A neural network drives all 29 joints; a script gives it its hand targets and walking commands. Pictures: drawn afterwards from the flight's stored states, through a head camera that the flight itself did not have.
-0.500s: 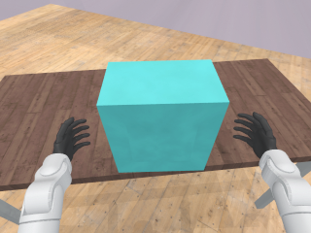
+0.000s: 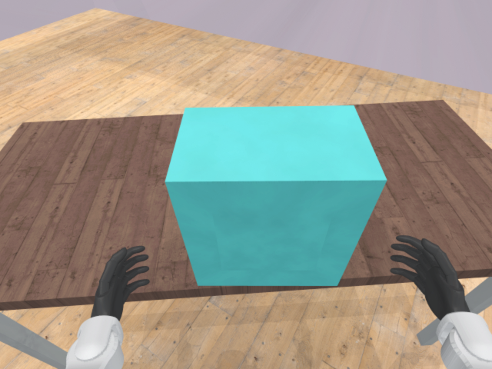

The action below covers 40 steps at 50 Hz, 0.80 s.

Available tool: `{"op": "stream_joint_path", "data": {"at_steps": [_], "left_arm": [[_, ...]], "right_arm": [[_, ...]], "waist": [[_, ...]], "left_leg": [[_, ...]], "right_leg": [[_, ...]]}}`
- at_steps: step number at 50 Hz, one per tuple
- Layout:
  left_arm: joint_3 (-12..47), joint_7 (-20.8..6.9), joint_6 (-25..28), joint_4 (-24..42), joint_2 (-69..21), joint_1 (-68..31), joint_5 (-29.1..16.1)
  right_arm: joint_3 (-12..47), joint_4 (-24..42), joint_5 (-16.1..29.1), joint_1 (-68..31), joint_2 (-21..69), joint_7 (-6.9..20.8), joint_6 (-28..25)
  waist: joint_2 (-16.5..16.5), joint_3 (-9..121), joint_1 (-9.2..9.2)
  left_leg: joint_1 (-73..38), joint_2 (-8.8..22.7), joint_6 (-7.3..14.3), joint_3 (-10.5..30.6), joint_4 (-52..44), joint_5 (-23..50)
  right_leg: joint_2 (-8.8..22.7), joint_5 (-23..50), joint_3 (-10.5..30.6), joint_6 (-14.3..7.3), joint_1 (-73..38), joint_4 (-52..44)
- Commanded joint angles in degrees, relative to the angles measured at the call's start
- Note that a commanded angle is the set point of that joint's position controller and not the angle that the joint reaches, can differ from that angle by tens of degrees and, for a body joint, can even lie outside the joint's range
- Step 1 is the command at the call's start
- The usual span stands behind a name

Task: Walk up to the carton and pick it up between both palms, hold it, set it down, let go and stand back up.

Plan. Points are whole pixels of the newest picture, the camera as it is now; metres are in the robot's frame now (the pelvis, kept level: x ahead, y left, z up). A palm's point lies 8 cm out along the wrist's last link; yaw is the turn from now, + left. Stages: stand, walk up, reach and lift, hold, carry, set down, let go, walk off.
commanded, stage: set down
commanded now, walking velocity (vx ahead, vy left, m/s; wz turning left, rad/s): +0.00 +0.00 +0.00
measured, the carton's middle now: (267, 204) +0.39 -0.02 +0.06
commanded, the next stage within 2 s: let go in 1.20 s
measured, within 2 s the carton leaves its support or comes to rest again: neither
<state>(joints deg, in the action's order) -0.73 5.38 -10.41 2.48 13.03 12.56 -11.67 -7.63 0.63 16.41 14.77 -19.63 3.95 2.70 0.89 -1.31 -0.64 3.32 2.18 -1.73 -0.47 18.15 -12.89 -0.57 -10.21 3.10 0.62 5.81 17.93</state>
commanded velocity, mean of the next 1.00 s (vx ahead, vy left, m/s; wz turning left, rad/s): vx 0.00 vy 0.00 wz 0.00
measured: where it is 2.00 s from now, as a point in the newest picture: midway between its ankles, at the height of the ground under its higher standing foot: outside the picture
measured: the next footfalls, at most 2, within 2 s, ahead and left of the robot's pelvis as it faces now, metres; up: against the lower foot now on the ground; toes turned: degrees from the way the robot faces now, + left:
none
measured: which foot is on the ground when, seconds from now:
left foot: down 0.00-1.00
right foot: down 0.00-1.00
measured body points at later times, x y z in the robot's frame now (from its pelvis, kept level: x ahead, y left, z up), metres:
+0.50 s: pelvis +0.00 +0.00 +0.00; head -0.01 +0.01 +0.45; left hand +0.17 +0.22 -0.02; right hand +0.17 -0.24 -0.01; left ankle -0.03 +0.13 -0.75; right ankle +0.00 -0.13 -0.75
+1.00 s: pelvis -0.01 +0.00 +0.00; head -0.02 +0.01 +0.45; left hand +0.16 +0.22 -0.06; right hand +0.18 -0.23 -0.06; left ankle -0.03 +0.13 -0.75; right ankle +0.00 -0.13 -0.75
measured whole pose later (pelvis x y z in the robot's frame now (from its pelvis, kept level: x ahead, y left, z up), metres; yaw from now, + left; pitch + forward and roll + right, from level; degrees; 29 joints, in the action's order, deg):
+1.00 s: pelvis -0.01 +0.00 +0.00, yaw +0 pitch -7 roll +0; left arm 1.5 3.3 -7.4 -19.3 9.3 14.8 -3.2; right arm -3.4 -26.9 2.7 13.9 -11.1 2.3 -5.2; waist -0.1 -5.1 -2.1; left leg -0.9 1.8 -1.4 -1.1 19.6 -13.8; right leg -0.2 -11.5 3.3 0.9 2.1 20.2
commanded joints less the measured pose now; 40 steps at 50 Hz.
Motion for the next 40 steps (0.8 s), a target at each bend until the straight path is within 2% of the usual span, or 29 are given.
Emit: {"op": "stream_joint_path", "data": {"at_steps": [1, 5, 9, 12, 14, 15, 18, 21, 24, 26, 28, 29, 31, 34, 35, 36, 40], "left_arm": [[-2.44, -0.17, 2.58, 8.23, 5.46, -11.53, 0.09], [-4.65, -2.6, 2.77, 1.59, 2.17, -2.67, 4.24], [-4.33, -3.54, 5.81, 2.5, 0.87, 2.35, 6.38], [-2.88, -3.75, 9.7, 1.1, 0.69, 3.99, 7.47], [-1.43, -3.24, 12.8, 1.75, 1.53, 2.89, 7.14], [-0.84, -2.39, 14.96, 5.19, 2.43, 1.7, 6.61], [1.13, -0.64, 19.52, 2.39, 3.87, 0.76, 5.38], [2.29, 0.17, 21.23, -1.26, 4.58, -0.64, 4.01], [2.46, 0.19, 20.07, -5.56, 4.67, -0.63, 3.8], [2.44, -0.02, 17.79, -9.58, 3.82, -0.57, 3.96], [1.96, -0.06, 15.73, -9.14, 3.29, -1.31, 4.27], [1.95, -0.33, 14.15, -11.51, 2.86, -0.81, 4.84], [1.61, -1.0, 11.58, -12.74, 1.81, -1.24, 5.41], [0.82, -1.47, 8.7, -10.92, 1.55, -2.85, 6.12], [0.74, -1.83, 7.69, -13.28, 1.17, -2.22, 6.77], [0.18, -1.85, 7.27, -11.79, 1.53, -3.17, 7.21], [0.32, -0.9, 7.09, -7.66, 1.17, -4.05, 7.58]], "right_arm": [[-3.0, 5.05, 0.36, -10.63, -10.8, 0.05, -2.26], [0.02, -3.76, 1.31, -3.24, -10.75, 0.08, -2.31], [0.48, -3.27, 1.37, 0.04, -10.0, 0.0, -6.34], [0.53, -2.88, -0.38, 1.93, -7.72, -0.33, -10.51], [-0.19, -1.44, -1.69, 1.61, -6.44, -0.48, -13.15], [-0.46, 0.91, -1.6, 1.1, -5.79, -0.49, -14.76], [-0.82, -1.02, -3.57, 0.62, -3.48, -0.21, -16.81], [-0.77, -3.82, -5.06, -0.38, -2.25, -0.4, -16.22], [0.03, -8.03, -6.11, -1.66, -1.54, -0.55, -15.23], [0.88, -10.75, -6.74, -2.97, -1.51, -0.5, -14.29], [0.85, -11.91, -7.1, -4.15, -1.71, -0.77, -13.69], [1.14, -14.55, -7.74, -3.97, -1.63, -0.89, -13.04], [1.8, -16.32, -8.89, -4.65, -1.25, -1.16, -12.18], [1.66, -16.37, -9.95, -5.86, -0.85, -1.5, -11.12], [1.97, -18.28, -10.92, -5.44, -0.53, -1.53, -10.72], [1.98, -18.03, -11.05, -5.99, -0.26, -1.49, -10.56], [1.3, -15.98, -11.39, -6.63, 0.0, -1.34, -10.99]], "waist": [[-3.63, 6.75, 0.11], [-3.77, 4.95, -0.18], [-4.38, 5.87, -0.02], [-4.29, 4.29, 0.28], [-3.06, 4.52, 0.27], [-1.93, 5.63, -0.17], [-1.01, 3.31, 0.15], [-0.43, -0.41, -0.14], [0.6, -0.92, -0.83], [-0.57, -0.89, -1.23], [-0.33, 0.45, -1.74], [-0.45, -0.36, -1.48], [-2.03, 0.01, -1.72], [-2.48, -0.15, -1.96], [-3.01, -1.21, -1.64], [-2.46, -1.03, -2.04], [-2.38, -0.34, -1.51]], "left_leg": [[-2.71, -3.65, -0.52, -1.65, -2.91, 13.81], [-5.65, -4.17, -1.03, -1.08, -2.88, 21.17], [-5.57, -4.69, -1.47, -0.84, -1.96, 26.4], [-3.52, -4.89, -1.05, -1.17, -1.73, 24.24], [-2.21, -4.55, -1.19, -1.52, -1.49, 21.32], [-1.87, -4.35, -1.33, -1.55, -1.17, 21.14], [-0.3, -3.75, -1.09, -1.83, -1.23, 15.07], [1.47, -3.02, -0.56, -2.22, -2.53, 7.44], [1.16, -2.59, -0.57, -2.78, -3.04, 5.85], [0.89, -2.42, -0.48, -3.19, -3.28, 5.37], [0.14, -2.25, -0.67, -3.2, -3.17, 6.97], [-0.13, -2.24, -0.69, -3.34, -3.04, 7.34], [-0.87, -2.31, -0.52, -3.65, -2.81, 8.6], [-0.81, -2.37, -0.41, -3.96, -2.98, 9.47], [-0.7, -2.56, -0.3, -4.14, -2.88, 9.27], [-0.61, -2.59, -0.32, -4.15, -3.0, 9.55], [0.12, -2.53, -0.57, -4.14, -2.44, 11.36]], "right_leg": [[-1.74, 14.96, -0.81, -1.61, -2.29, -2.64], [-2.14, 19.84, -0.44, -1.93, -5.41, -3.9], [-2.59, 26.89, -1.1, -1.66, -8.36, -3.01], [-2.28, 27.64, -1.42, -1.3, -8.64, -2.34], [-2.16, 24.5, -2.08, -1.36, -7.51, -1.73], [-2.12, 23.53, -2.32, -1.41, -7.11, -1.28], [-1.58, 15.28, -2.32, -1.8, -3.52, -1.29], [-0.9, 6.25, -1.95, -2.38, -1.38, -1.91], [-0.67, 2.78, -1.86, -2.63, -1.13, -2.11], [-0.83, 1.09, -1.83, -2.78, -1.19, -2.49], [-1.11, 1.71, -2.1, -2.86, -1.55, -2.25], [-1.13, 1.9, -1.97, -2.85, -1.47, -2.41], [-1.37, 2.28, -2.31, -2.54, -1.27, -2.7], [-1.6, 2.71, -2.56, -2.48, -1.6, -2.87], [-1.6, 2.8, -2.61, -2.36, -1.31, -3.01], [-1.66, 2.92, -2.78, -2.38, -1.68, -2.92], [-1.74, 5.92, -3.13, -2.21, -3.77, -1.94]]}}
